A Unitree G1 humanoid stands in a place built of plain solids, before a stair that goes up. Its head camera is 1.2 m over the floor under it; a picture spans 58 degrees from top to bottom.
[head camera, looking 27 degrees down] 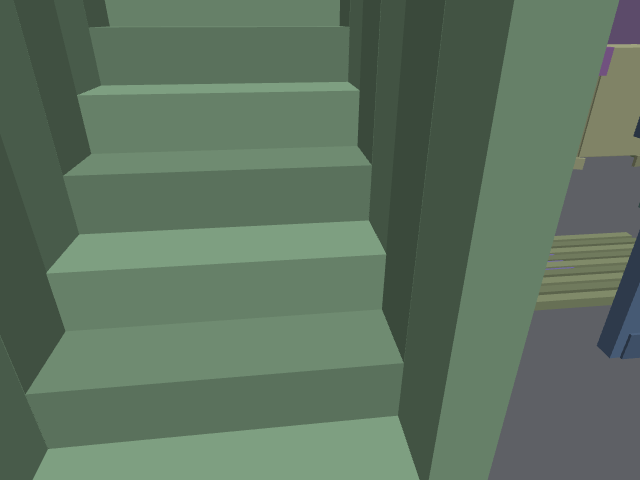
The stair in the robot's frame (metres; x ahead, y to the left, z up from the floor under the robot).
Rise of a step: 0.20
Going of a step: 0.24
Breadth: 0.98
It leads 7 degrees to the left of straight ahead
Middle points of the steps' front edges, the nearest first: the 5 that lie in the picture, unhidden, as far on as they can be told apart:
0.82 0.25 0.39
1.05 0.27 0.59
1.29 0.30 0.78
1.53 0.33 0.98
1.77 0.36 1.18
